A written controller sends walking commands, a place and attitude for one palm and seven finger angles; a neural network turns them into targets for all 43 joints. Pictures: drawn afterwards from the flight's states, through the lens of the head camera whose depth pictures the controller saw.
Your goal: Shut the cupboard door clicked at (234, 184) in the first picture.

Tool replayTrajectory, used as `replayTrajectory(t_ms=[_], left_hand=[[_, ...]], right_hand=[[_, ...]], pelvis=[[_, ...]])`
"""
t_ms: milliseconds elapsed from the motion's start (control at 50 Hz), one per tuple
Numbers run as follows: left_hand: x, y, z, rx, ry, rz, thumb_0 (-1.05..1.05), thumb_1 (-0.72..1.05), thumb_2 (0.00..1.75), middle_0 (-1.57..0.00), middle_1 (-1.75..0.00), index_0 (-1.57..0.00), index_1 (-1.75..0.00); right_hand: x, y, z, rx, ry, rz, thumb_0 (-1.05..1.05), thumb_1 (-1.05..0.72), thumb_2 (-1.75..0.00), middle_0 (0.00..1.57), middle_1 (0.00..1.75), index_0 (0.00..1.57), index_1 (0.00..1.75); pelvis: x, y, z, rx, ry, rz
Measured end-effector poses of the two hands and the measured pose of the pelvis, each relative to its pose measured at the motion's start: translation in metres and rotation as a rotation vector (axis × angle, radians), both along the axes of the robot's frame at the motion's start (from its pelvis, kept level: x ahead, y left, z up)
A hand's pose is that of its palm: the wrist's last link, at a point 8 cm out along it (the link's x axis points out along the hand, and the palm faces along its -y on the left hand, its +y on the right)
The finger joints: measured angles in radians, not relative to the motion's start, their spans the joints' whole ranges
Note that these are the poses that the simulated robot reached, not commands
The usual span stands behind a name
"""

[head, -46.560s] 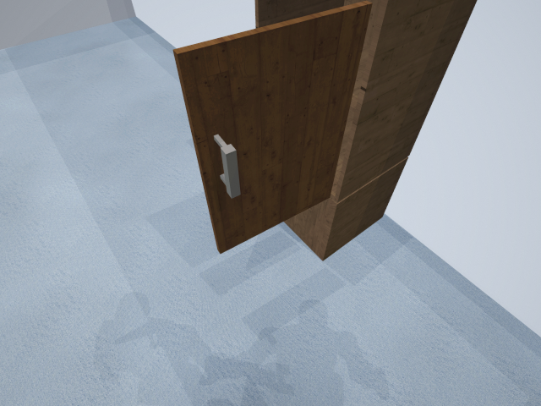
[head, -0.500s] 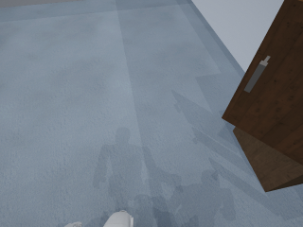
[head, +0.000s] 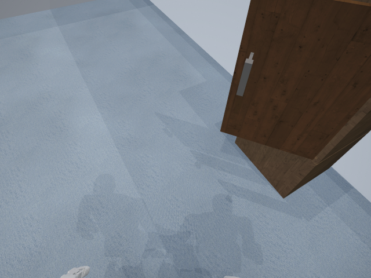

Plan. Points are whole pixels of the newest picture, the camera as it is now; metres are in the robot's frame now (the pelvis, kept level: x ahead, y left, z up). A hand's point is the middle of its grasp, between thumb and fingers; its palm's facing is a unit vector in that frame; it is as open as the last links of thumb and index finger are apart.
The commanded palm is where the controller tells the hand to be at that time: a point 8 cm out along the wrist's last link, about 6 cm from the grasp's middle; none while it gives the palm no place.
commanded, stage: turn to face it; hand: left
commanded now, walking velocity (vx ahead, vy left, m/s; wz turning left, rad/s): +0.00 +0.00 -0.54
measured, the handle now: (245, 74) +0.71 -0.16 +0.01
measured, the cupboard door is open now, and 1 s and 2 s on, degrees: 38 38 38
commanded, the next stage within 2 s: take the last steps up to it in 0.50 s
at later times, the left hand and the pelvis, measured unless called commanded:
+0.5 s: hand out of the picture +0.14 +0.19 -0.18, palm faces -0.17 -0.97 -0.19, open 7.4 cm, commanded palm none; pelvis +0.02 +0.01 -0.01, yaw -12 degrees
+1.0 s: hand out of the picture +0.13 +0.14 -0.17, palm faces -0.27 -0.95 -0.19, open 7.4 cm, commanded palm none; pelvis +0.07 -0.04 +0.00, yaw -17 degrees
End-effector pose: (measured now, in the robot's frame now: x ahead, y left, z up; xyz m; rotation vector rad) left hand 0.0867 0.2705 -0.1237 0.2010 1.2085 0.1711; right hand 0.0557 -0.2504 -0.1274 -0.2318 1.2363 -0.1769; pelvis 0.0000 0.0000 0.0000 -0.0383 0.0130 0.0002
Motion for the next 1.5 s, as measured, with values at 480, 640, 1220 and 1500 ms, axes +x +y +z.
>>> replayTrajectory(t_ms=[480,640,1220,1500], left_hand=[[0.052,-0.034,-0.028,-0.052,0.029,-0.183,0.01,0.91,0.9,-0.2,-0.3,-0.2,-0.3],[0.064,-0.037,-0.01,-0.033,0.052,-0.234,0.01,0.91,0.9,-0.2,-0.3,-0.2,-0.3],[0.128,-0.101,-0.041,-0.077,0.253,-0.311,0.01,0.91,0.9,-0.2,-0.3,-0.2,-0.3],[0.299,-0.203,-0.011,-0.037,-0.034,-0.441,0.0,0.91,0.9,-0.19,-0.3,-0.2,-0.3]], right_hand=[[-0.018,0.0,0.004,-0.032,-0.051,-0.191,0.01,-0.91,-0.9,0.2,0.3,0.2,0.3],[-0.049,0.015,0.002,0.016,0.032,-0.246,0.01,-0.91,-0.9,0.2,0.3,0.2,0.3],[0.06,-0.046,0.005,-0.033,-0.06,-0.349,0.0,-0.91,-0.9,0.2,0.3,0.2,0.3],[0.018,-0.053,-0.018,0.138,0.226,-0.517,0.01,-0.91,-0.9,0.2,0.3,0.2,0.3]], pelvis=[[0.021,0.006,-0.01,0.024,-0.001,-0.209],[0.022,0.005,0.003,0.008,0.01,-0.254],[0.146,-0.051,-0.007,0.011,-0.018,-0.367],[0.206,-0.123,-0.005,0.04,-0.028,-0.386]])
